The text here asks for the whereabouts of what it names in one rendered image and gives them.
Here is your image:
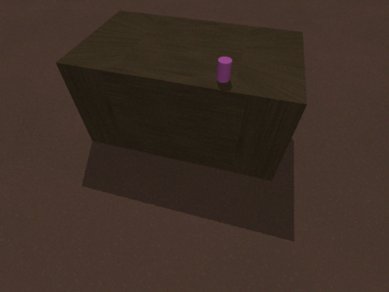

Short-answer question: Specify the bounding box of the can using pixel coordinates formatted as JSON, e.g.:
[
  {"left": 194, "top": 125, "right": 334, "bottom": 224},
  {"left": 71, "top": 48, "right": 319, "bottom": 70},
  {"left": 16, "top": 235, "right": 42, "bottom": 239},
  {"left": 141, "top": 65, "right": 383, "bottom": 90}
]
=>
[{"left": 216, "top": 57, "right": 232, "bottom": 83}]

